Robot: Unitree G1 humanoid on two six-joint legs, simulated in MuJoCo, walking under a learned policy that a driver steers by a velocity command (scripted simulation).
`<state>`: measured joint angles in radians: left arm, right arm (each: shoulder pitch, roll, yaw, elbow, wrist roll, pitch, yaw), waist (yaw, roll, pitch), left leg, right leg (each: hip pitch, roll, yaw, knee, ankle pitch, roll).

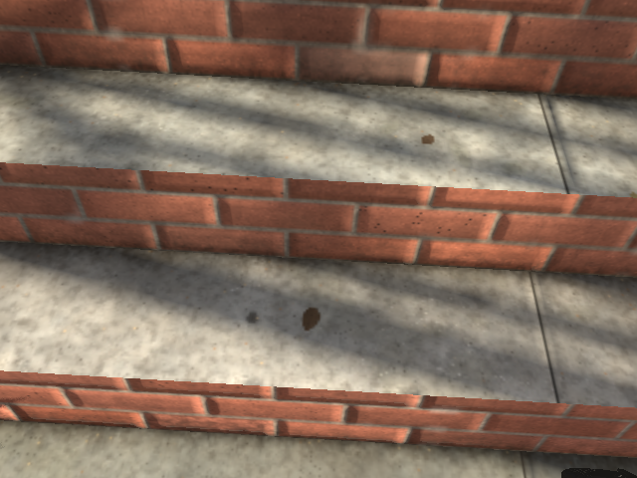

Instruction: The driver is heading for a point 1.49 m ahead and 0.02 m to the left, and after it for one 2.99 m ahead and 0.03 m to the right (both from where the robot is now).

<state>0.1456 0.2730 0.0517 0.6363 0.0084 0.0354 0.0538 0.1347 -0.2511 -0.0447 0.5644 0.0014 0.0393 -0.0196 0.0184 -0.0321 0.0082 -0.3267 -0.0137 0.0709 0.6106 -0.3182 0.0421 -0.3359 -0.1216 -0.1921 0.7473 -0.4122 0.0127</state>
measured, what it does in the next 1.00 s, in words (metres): steps on the spot, turning left: right foot, then left foot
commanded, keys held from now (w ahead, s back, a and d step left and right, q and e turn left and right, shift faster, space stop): q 0.32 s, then no key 0.66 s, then w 0.02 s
